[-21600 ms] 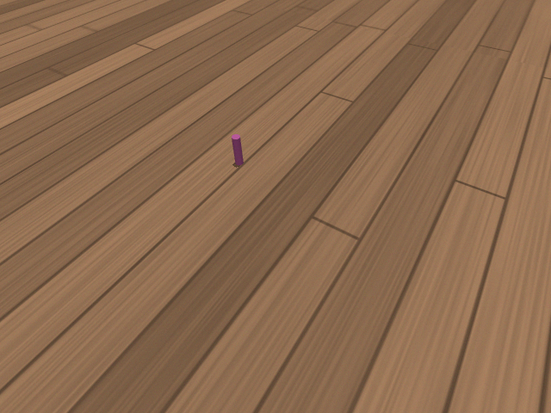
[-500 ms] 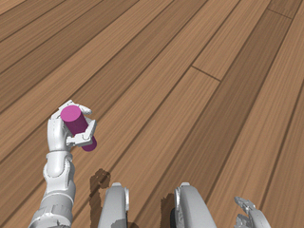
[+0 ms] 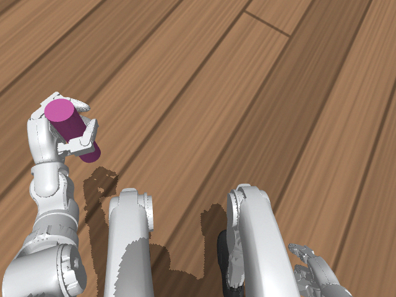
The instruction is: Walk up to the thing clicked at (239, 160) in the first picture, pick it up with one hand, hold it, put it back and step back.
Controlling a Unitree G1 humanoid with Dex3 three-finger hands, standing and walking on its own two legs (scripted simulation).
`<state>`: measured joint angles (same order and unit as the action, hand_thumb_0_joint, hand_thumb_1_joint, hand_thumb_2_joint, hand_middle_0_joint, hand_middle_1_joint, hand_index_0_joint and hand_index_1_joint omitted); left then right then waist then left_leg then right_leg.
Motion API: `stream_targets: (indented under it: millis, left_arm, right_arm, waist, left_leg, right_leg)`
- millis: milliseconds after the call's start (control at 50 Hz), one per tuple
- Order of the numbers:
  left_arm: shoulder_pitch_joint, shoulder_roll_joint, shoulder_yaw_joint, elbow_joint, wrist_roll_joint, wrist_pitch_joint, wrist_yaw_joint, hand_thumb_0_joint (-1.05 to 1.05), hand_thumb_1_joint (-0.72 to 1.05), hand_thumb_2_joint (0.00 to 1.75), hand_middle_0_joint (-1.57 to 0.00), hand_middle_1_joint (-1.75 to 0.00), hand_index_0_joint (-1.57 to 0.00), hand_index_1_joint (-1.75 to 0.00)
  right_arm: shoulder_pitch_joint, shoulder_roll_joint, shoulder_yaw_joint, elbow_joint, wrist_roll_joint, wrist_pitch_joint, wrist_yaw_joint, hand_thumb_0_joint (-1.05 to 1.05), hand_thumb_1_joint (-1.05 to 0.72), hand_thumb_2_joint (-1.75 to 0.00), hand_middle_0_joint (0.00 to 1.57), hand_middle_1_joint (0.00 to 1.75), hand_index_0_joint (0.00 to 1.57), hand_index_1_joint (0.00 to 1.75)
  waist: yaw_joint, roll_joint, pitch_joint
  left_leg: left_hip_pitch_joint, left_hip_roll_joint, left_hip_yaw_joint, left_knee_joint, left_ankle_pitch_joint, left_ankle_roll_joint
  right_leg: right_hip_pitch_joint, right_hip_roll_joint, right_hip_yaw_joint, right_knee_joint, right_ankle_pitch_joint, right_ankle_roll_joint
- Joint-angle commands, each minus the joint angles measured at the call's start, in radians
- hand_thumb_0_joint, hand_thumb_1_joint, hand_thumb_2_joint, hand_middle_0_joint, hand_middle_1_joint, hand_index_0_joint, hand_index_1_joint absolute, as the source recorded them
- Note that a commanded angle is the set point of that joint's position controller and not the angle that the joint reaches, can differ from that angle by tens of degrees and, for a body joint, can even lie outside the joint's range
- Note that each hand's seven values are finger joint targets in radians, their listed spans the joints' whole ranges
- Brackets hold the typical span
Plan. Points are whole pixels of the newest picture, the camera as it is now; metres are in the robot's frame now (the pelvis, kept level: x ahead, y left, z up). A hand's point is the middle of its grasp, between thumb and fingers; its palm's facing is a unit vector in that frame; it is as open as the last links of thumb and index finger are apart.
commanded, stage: crouch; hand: left
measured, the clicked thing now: (77, 135) +0.43 +0.24 -0.07
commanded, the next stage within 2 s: lower in 0.76 s
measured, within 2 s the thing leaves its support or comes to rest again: neither
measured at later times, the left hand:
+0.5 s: hand (93, 135) +0.46 +0.23 -0.14, palm faces +0.18 -0.98 -0.02, open 6.2 cm
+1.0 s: hand (100, 141) +0.46 +0.23 -0.19, palm faces +0.17 -0.99 -0.03, open 6.2 cm
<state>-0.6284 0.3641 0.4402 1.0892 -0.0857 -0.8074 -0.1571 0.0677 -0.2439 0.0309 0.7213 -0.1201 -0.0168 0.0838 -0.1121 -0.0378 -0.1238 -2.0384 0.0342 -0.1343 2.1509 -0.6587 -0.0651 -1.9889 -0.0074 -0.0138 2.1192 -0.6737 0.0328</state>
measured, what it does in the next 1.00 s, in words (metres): lowers itself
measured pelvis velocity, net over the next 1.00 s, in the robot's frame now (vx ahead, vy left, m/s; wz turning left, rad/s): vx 0.00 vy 0.01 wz -0.10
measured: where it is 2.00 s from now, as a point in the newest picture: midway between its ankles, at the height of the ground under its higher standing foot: (185, 282)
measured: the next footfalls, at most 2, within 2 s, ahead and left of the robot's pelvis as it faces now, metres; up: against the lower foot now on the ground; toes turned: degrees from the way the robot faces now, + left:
none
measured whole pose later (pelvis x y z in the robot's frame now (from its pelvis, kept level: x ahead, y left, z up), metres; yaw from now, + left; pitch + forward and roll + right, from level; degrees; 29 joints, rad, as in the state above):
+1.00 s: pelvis +0.00 +0.01 -0.11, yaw -6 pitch +23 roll -9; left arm -0.67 0.56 0.51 1.17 -0.07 -0.83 -0.13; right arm -0.01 -0.31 0.20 0.68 -0.21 0.05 0.14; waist -0.20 -0.10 0.08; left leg -2.27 0.00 -0.26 2.54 -0.68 -0.07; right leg -2.18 0.04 -0.07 2.42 -0.66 0.07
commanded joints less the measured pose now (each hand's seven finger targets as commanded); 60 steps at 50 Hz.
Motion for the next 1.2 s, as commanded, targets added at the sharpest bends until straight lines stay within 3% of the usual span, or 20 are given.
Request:
stream_targets:
  millis: [0, 80, 160, 220, 300, 360, 380, 400, 460, 520, 600, 620, 640, 760, 880, 940, 1060, 1140, 1160, 1180]
  left_arm:
    - [-0.383, 0.235, 0.031, -0.174, -0.005, -0.085, 0.001, 0.00, 0.42, 1.25, -1.26, -1.34, -1.26, -1.35]
    - [-0.389, 0.278, 0.057, -0.117, 0.004, -0.063, 0.000, 0.00, 0.41, 1.23, -1.26, -1.32, -1.26, -1.33]
    - [-0.382, 0.308, 0.098, -0.117, -0.009, -0.053, 0.005, 0.00, 0.43, 1.23, -1.25, -1.33, -1.25, -1.33]
    - [-0.379, 0.328, 0.098, -0.108, -0.004, -0.058, -0.005, 0.00, 0.49, 1.23, -1.23, -1.32, -1.24, -1.32]
    - [-0.420, 0.379, 0.121, -0.150, -0.002, -0.068, 0.003, 0.00, 0.50, 1.23, -1.25, -1.33, -1.26, -1.33]
    - [-0.404, 0.391, 0.132, -0.181, -0.001, -0.072, -0.002, 0.00, 0.53, 1.23, -1.24, -1.33, -1.25, -1.32]
    - [-0.382, 0.406, 0.132, -0.169, 0.004, -0.072, -0.004, 0.00, 0.52, 1.23, -1.22, -1.32, -1.23, -1.32]
    - [-0.387, 0.361, 0.095, -0.155, 0.009, -0.069, -0.012, 0.00, 0.54, 1.24, -1.24, -1.33, -1.25, -1.33]
    - [-0.339, 0.336, 0.090, -0.133, 0.008, -0.061, -0.009, 0.00, 0.54, 1.26, -1.26, -1.35, -1.27, -1.35]
    - [-0.335, 0.361, 0.103, -0.171, 0.002, -0.065, -0.013, 0.00, 0.54, 1.26, -1.27, -1.36, -1.28, -1.36]
    - [-0.314, 0.347, 0.092, -0.169, 0.001, -0.069, -0.010, 0.00, 0.55, 1.26, -1.28, -1.37, -1.29, -1.36]
    - [-0.320, 0.319, 0.065, -0.176, 0.000, -0.072, -0.011, 0.00, 0.57, 1.27, -1.27, -1.37, -1.29, -1.36]
    - [-0.319, 0.334, 0.086, -0.180, -0.007, -0.074, -0.005, 0.00, 0.55, 1.27, -1.27, -1.37, -1.28, -1.37]
    - [-0.358, 0.358, 0.073, -0.177, 0.003, -0.096, 0.012, 0.00, 0.53, 1.29, -1.28, -1.38, -1.29, -1.37]
    - [-0.354, 0.421, 0.094, -0.159, 0.017, -0.106, 0.028, 0.00, 0.49, 1.26, -1.32, -1.42, -1.34, -1.41]
    - [-0.288, 0.382, 0.087, -0.065, 0.004, -0.106, 0.033, 0.00, 0.45, 1.26, -1.32, -1.42, -1.34, -1.41]
    - [-0.312, 0.460, 0.113, -0.028, 0.007, -0.149, 0.045, 0.00, 0.53, 1.25, -1.33, -1.42, -1.35, -1.40]
    - [-0.334, 0.473, 0.105, -0.025, 0.012, -0.188, 0.046, 0.00, 0.56, 1.23, -1.31, -1.40, -1.33, -1.38]
    - [-0.330, 0.509, 0.137, -0.036, 0.010, -0.197, 0.051, 0.00, 0.54, 1.23, -1.32, -1.40, -1.34, -1.38]
    - [-0.329, 0.474, 0.103, -0.008, 0.007, -0.202, 0.051, 0.00, 0.54, 1.22, -1.31, -1.39, -1.33, -1.37]
  right_arm:
    - [0.124, -0.219, -0.056, -0.034, -0.005, -0.007, -0.006, 0.00, -0.91, -0.91, 0.20, 0.30, 0.20, 0.30]
    - [0.120, -0.230, -0.043, -0.035, -0.008, 0.003, -0.004, 0.00, -0.90, -0.91, 0.20, 0.30, 0.20, 0.30]
    - [0.115, -0.254, -0.028, -0.057, -0.011, 0.009, 0.001, 0.00, -0.90, -0.90, 0.20, 0.30, 0.20, 0.30]
    - [0.131, -0.256, -0.017, -0.044, -0.015, 0.016, 0.002, 0.00, -0.89, -0.90, 0.20, 0.30, 0.20, 0.30]
    - [0.124, -0.265, -0.004, -0.036, -0.024, 0.018, 0.003, 0.00, -0.90, -0.90, 0.20, 0.30, 0.20, 0.30]
    - [0.119, -0.284, 0.002, -0.047, -0.032, 0.023, 0.006, 0.00, -0.90, -0.90, 0.20, 0.30, 0.20, 0.30]
    - [0.123, -0.284, 0.005, -0.043, -0.035, 0.024, 0.006, 0.00, -0.90, -0.90, 0.20, 0.30, 0.20, 0.30]
    - [0.136, -0.281, 0.010, -0.026, -0.038, 0.028, 0.007, 0.00, -0.90, -0.91, 0.20, 0.30, 0.20, 0.30]
    - [0.129, -0.288, 0.012, -0.022, -0.046, 0.032, 0.010, 0.00, -0.90, -0.91, 0.20, 0.30, 0.20, 0.30]
    - [0.114, -0.311, 0.015, -0.039, -0.051, 0.034, 0.015, 0.00, -0.91, -0.91, 0.20, 0.30, 0.20, 0.30]
    - [0.101, -0.317, 0.023, -0.044, -0.056, 0.043, 0.023, 0.00, -0.91, -0.91, 0.20, 0.30, 0.20, 0.30]
    - [0.094, -0.320, 0.028, -0.050, -0.059, 0.045, 0.027, 0.00, -0.90, -0.91, 0.20, 0.30, 0.20, 0.30]
    - [0.096, -0.322, 0.030, -0.047, -0.060, 0.045, 0.028, 0.00, -0.90, -0.91, 0.20, 0.30, 0.20, 0.30]
    - [0.081, -0.329, 0.054, -0.034, -0.078, 0.054, 0.035, 0.00, -0.91, -0.91, 0.20, 0.30, 0.20, 0.30]
    - [0.044, -0.336, 0.073, -0.063, -0.093, 0.059, 0.039, 0.00, -0.91, -0.91, 0.20, 0.30, 0.20, 0.30]
    - [0.025, -0.350, 0.091, -0.080, -0.098, 0.059, 0.042, 0.00, -0.91, -0.91, 0.20, 0.30, 0.20, 0.30]
    - [-0.002, -0.374, 0.125, -0.101, -0.113, 0.061, 0.046, 0.00, -0.91, -0.90, 0.20, 0.30, 0.20, 0.30]
    - [-0.027, -0.387, 0.156, -0.107, -0.128, 0.060, 0.049, 0.00, -0.91, -0.90, 0.20, 0.30, 0.20, 0.30]
    - [-0.024, -0.394, 0.158, -0.110, -0.133, 0.059, 0.048, 0.00, -0.91, -0.90, 0.20, 0.30, 0.20, 0.30]
    - [-0.023, -0.387, 0.169, -0.093, -0.137, 0.062, 0.049, 0.00, -0.92, -0.90, 0.20, 0.30, 0.20, 0.30]
  waist:
    - [-0.011, 0.236, -0.620]
    - [-0.023, 0.180, -0.557]
    - [-0.029, 0.157, -0.567]
    - [-0.041, 0.135, -0.579]
    - [-0.034, 0.184, -0.543]
    - [-0.040, 0.233, -0.582]
    - [-0.036, 0.243, -0.584]
    - [-0.057, 0.249, -0.563]
    - [-0.053, 0.251, -0.531]
    - [-0.058, 0.274, -0.529]
    - [-0.067, 0.259, -0.511]
    - [-0.084, 0.260, -0.499]
    - [-0.073, 0.256, -0.503]
    - [-0.103, 0.279, -0.481]
    - [-0.099, 0.263, -0.469]
    - [-0.120, 0.215, -0.421]
    - [-0.132, 0.218, -0.387]
    - [-0.161, 0.290, -0.361]
    - [-0.154, 0.287, -0.382]
    - [-0.166, 0.295, -0.363]
  left_leg:
    - [0.420, -0.019, 0.103, -0.233, 0.011, 0.060]
    - [0.284, -0.027, 0.116, -0.161, -0.038, 0.072]
    - [0.243, -0.029, 0.102, -0.111, -0.023, 0.075]
    - [0.200, -0.030, 0.104, -0.065, -0.005, 0.079]
    - [0.169, -0.026, 0.099, -0.042, -0.039, 0.077]
    - [0.220, -0.022, 0.083, -0.026, 0.016, 0.068]
    - [0.212, -0.021, 0.087, -0.011, 0.029, 0.067]
    - [0.221, -0.021, 0.079, -0.012, 0.044, 0.064]
    - [0.214, -0.018, 0.075, 0.009, 0.061, 0.061]
    - [0.230, -0.017, 0.061, 0.018, 0.084, 0.056]
    - [0.218, -0.015, 0.048, 0.040, 0.106, 0.054]
    - [0.223, -0.016, 0.041, 0.040, 0.108, 0.053]
    - [0.220, -0.016, 0.042, 0.045, 0.108, 0.053]
    - [0.220, -0.011, 0.030, 0.077, 0.102, 0.051]
    - [0.156, -0.011, 0.037, 0.104, 0.054, 0.059]
    - [0.135, -0.012, 0.026, 0.125, 0.054, 0.061]
    - [0.121, -0.008, 0.005, 0.139, 0.051, 0.061]
    - [0.187, 0.000, -0.020, 0.128, 0.066, 0.046]
    - [0.192, 0.002, -0.021, 0.139, 0.079, 0.046]
    - [0.195, 0.002, -0.019, 0.143, 0.071, 0.044]
  right_leg:
    - [0.233, 0.025, -0.082, -0.190, 0.072, -0.066]
    - [0.208, 0.030, -0.086, -0.162, 0.030, -0.059]
    - [0.201, 0.032, -0.104, -0.113, 0.050, -0.056]
    - [0.227, 0.038, -0.101, -0.096, 0.072, -0.050]
    - [0.190, 0.045, -0.106, -0.069, 0.047, -0.052]
    - [0.181, 0.045, -0.121, -0.032, 0.104, -0.055]
    - [0.191, 0.048, -0.117, -0.025, 0.114, -0.056]
    - [0.173, 0.046, -0.124, -0.017, 0.130, -0.057]
    - [0.148, 0.052, -0.132, 0.001, 0.147, -0.059]
    - [0.139, 0.050, -0.146, 0.024, 0.169, -0.060]
    - [0.133, 0.053, -0.156, 0.044, 0.191, -0.059]
    - [0.124, 0.052, -0.163, 0.049, 0.194, -0.058]
    - [0.133, 0.053, -0.164, 0.050, 0.193, -0.057]
    - [0.128, 0.056, -0.171, 0.070, 0.190, -0.054]
    - [0.157, 0.064, -0.169, 0.063, 0.155, -0.049]
    - [0.148, 0.069, -0.183, 0.067, 0.162, -0.046]
    - [0.160, 0.076, -0.202, 0.084, 0.161, -0.045]
    - [0.131, 0.075, -0.225, 0.110, 0.171, -0.049]
    - [0.152, 0.078, -0.224, 0.112, 0.187, -0.049]
    - [0.143, 0.076, -0.224, 0.110, 0.180, -0.047]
